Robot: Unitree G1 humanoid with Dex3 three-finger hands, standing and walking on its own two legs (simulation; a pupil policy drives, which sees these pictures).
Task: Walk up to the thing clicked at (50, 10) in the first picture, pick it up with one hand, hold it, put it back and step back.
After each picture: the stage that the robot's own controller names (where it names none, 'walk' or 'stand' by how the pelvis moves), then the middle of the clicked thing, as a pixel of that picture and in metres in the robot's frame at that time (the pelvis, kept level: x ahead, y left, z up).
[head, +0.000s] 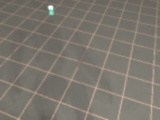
stand; (50, 10) +2.12 +0.37 -0.72
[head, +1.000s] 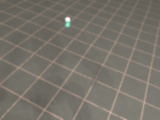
walk; (67, 22) +1.99 +0.09 -0.70
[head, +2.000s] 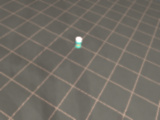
walk; (78, 42) +1.35 -0.08 -0.70
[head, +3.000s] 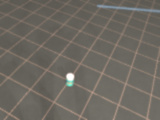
walk; (69, 79) +0.85 +0.02 -0.71
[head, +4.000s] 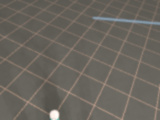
walk; (54, 117) +0.51 +0.12 -0.71
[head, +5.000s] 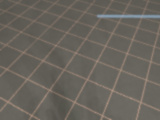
stand; out of the picture +0.37 +0.14 -0.70
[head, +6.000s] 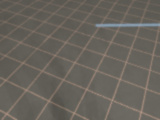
stand; out of the picture +0.33 +0.15 -0.72
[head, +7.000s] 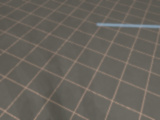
stand; out of the picture +0.32 +0.12 -0.71
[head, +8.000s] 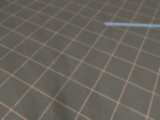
stand; out of the picture +0.30 +0.11 -0.72
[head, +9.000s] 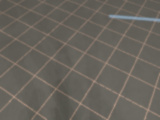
stand; out of the picture +0.34 +0.10 -0.71
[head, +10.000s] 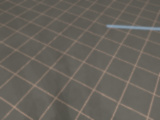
stand; out of the picture +0.34 +0.10 -0.73
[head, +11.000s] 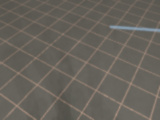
stand; out of the picture +0.34 +0.10 -0.73
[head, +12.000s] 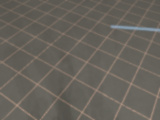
stand; out of the picture +0.34 +0.10 -0.73
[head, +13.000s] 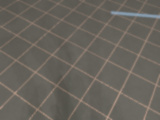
go down; out of the picture +0.35 +0.10 -0.71
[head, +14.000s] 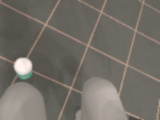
go down; (23, 69) +0.42 +0.17 -0.29
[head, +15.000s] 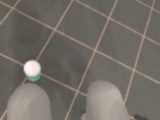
approach; (32, 71) +0.42 +0.16 -0.30
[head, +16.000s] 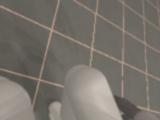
close in; out of the picture +0.41 +0.21 -0.22
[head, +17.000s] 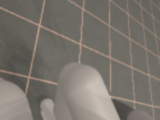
close; out of the picture +0.41 +0.21 -0.23
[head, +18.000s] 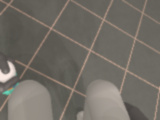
lift; (5, 78) +0.33 +0.24 -0.12
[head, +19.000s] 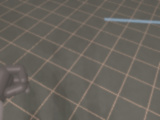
hold; out of the picture +0.41 +0.28 -0.67
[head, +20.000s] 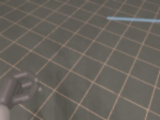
go down; out of the picture +0.41 +0.29 -0.70
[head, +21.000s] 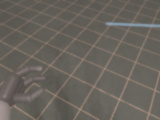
go down; out of the picture +0.41 +0.27 -0.71
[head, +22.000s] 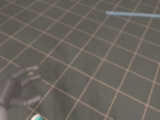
go down; out of the picture +0.43 +0.27 -0.68
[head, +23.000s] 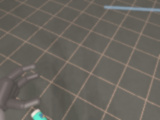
go down; (39, 118) +0.44 +0.26 -0.67
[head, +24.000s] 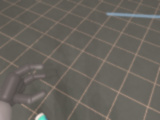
go down; out of the picture +0.44 +0.25 -0.69
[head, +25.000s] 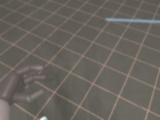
go down; out of the picture +0.44 +0.23 -0.71
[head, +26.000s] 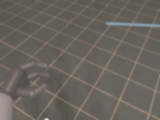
hold; out of the picture +0.46 +0.22 -0.71
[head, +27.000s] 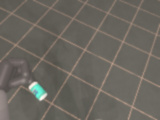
crouch; (38, 91) +0.50 +0.22 -0.59
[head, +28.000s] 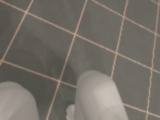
lower; out of the picture +0.53 +0.29 -0.27
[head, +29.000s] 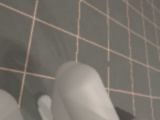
lower; out of the picture +0.52 +0.32 -0.26
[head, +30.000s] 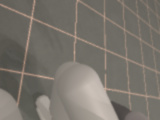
lower; out of the picture +0.53 +0.32 -0.26
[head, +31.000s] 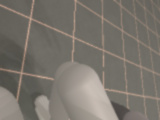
lower; out of the picture +0.55 +0.31 -0.26
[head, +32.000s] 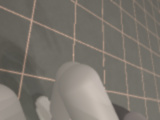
lower; out of the picture +0.56 +0.31 -0.26
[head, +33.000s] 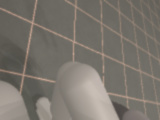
loosen; out of the picture +0.57 +0.30 -0.25
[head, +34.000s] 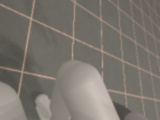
withdraw; out of the picture +0.57 +0.30 -0.25
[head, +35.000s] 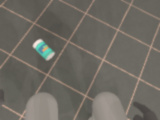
walk; (43, 49) +0.60 +0.18 -0.45
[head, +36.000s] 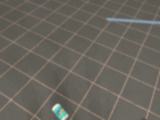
stand; (60, 112) +0.53 +0.12 -0.69
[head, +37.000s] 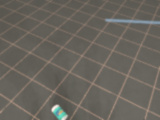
stand; (59, 113) +0.54 +0.14 -0.69
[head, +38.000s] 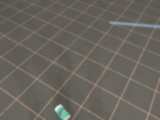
stand; (62, 112) +0.54 +0.12 -0.73
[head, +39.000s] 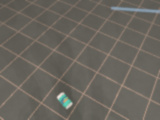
walk; (64, 100) +0.56 +0.10 -0.73
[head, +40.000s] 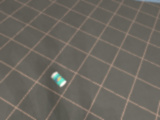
walk; (58, 79) +0.71 +0.11 -0.74
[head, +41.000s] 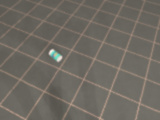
walk; (55, 55) +1.00 +0.23 -0.71
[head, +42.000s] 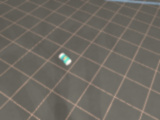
stand; (65, 58) +1.09 +0.13 -0.74
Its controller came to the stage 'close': yes
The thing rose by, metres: 0.22
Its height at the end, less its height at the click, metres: -0.02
